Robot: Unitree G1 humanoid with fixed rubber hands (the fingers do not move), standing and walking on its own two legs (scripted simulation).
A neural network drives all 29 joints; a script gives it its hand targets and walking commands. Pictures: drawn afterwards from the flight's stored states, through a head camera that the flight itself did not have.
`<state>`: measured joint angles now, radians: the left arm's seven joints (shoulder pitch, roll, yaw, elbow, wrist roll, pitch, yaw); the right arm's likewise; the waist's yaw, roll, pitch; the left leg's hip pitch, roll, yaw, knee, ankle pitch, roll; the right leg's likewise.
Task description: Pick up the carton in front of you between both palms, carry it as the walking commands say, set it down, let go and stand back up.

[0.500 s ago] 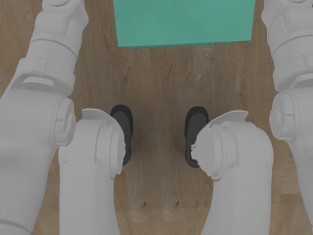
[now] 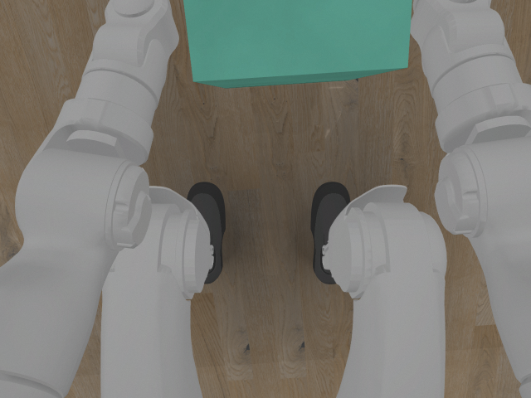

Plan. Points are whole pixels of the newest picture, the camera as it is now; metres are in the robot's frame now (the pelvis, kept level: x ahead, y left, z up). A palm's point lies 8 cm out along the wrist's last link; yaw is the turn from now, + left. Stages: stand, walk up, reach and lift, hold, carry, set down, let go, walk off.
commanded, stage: reach and lift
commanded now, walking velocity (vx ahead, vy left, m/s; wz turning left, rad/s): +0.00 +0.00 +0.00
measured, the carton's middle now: out of the picture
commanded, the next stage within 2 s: none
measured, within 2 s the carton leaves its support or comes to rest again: leaves its support in 0.18 s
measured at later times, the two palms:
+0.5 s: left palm out of the picture +0.53 +0.11 -0.04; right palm out of the picture +0.51 -0.19 -0.05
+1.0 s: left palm out of the picture +0.49 +0.11 +0.11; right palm out of the picture +0.47 -0.19 +0.11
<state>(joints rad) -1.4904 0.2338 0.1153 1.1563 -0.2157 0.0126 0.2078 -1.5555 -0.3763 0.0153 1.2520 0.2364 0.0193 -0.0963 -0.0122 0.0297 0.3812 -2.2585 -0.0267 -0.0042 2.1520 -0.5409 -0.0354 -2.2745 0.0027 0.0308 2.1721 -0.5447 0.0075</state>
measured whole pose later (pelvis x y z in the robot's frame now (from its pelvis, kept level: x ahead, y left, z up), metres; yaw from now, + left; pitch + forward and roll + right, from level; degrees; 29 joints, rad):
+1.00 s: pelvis +0.02 +0.01 +0.16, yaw -4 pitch +41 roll +1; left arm -0.91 -0.08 0.48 0.59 0.20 0.37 0.08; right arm -0.93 -0.01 -0.43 0.63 -0.22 0.40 0.01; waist -0.01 0.03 -0.21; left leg -1.87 -0.07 -0.04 1.65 -0.51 -0.03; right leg -1.89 0.04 0.06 1.64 -0.47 0.03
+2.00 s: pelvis +0.10 +0.01 +0.40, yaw -4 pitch +1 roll +0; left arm -0.28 -0.16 0.28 0.39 0.24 0.53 0.01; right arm -0.27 0.15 -0.27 0.37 -0.24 0.55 0.00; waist 0.00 0.01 -0.08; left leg -0.28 -0.03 -0.07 0.52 -0.26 0.00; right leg -0.30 0.02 0.06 0.51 -0.23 0.01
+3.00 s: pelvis +0.11 +0.00 +0.41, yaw -4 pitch -6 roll +0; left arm -0.27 -0.15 0.24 0.27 0.28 0.68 -0.02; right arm -0.25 0.15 -0.22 0.25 -0.28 0.70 0.02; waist 0.00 0.01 0.03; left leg -0.05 -0.02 -0.08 0.37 -0.21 0.00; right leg -0.07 0.02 0.07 0.36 -0.18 0.01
